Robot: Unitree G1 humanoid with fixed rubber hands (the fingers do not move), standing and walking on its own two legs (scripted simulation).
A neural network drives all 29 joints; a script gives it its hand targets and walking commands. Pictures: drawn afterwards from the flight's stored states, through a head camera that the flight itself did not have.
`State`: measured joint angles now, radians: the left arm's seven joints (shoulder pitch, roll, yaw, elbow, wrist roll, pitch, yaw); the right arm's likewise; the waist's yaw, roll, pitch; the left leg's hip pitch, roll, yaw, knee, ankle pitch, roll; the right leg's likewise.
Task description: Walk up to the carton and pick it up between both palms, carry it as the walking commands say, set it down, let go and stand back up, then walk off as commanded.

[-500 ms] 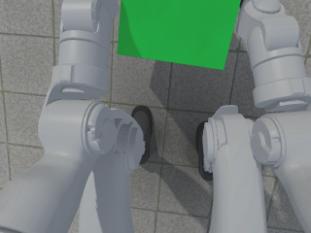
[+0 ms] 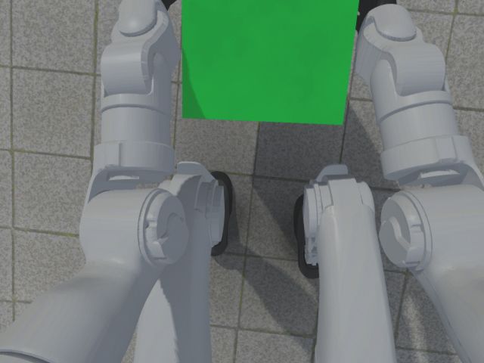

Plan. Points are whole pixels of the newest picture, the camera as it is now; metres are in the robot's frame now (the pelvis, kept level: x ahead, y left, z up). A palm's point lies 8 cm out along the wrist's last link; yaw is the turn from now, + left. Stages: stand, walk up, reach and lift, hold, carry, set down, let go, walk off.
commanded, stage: reach and lift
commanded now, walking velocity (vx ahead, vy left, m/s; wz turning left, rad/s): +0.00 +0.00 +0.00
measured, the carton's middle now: (256, 21) +0.56 +0.01 -0.17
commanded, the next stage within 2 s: none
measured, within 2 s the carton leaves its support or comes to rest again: neither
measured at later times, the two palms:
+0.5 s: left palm out of the picture +0.53 +0.12 -0.02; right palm (414, 6) +0.51 -0.14 -0.04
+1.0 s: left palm out of the picture +0.51 +0.12 +0.06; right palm out of the picture +0.49 -0.14 +0.03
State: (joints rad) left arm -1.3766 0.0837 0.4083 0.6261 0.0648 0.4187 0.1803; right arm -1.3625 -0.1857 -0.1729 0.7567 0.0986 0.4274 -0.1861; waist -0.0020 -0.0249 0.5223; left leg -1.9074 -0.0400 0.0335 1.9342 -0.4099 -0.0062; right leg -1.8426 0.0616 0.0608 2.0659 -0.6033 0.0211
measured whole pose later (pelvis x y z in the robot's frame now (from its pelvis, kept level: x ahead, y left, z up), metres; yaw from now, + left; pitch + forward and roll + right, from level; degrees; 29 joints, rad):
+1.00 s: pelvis +0.00 +0.00 +0.11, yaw -1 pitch +13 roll +3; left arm -1.17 0.01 0.38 0.54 0.09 0.45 0.18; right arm -1.15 -0.12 -0.17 0.66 0.08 0.47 -0.18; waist 0.01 -0.04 0.52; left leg -1.43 -0.04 0.03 1.60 -0.40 -0.01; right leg -1.39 0.07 0.09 1.73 -0.56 0.02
